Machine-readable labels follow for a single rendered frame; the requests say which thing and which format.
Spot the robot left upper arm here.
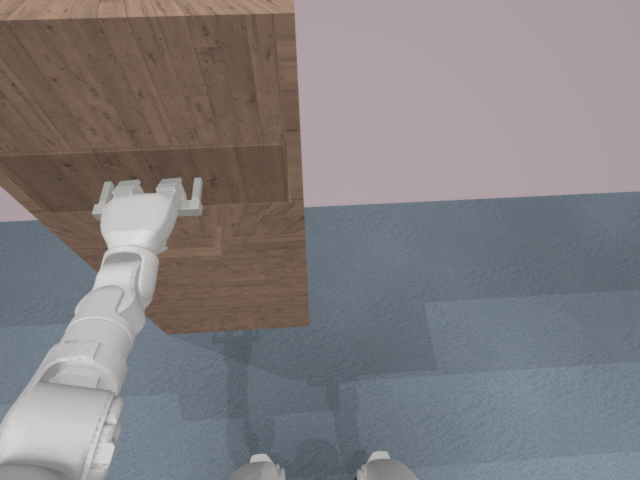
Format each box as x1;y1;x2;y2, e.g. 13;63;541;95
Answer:
0;381;124;480

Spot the right robot shin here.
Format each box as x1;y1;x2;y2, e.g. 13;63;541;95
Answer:
365;451;390;465

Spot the robot left hand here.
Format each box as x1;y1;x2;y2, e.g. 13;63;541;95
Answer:
100;178;187;256

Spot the cabinet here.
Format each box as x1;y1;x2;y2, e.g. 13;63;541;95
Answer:
0;0;310;335

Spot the handle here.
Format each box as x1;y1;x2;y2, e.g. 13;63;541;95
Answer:
92;178;203;220
157;247;223;263

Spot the robot right thigh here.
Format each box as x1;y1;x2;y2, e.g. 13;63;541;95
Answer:
357;459;418;480

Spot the drawer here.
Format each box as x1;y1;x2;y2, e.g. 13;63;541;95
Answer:
0;141;289;213

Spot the robot left forearm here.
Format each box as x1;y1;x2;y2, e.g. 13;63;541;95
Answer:
0;245;159;454

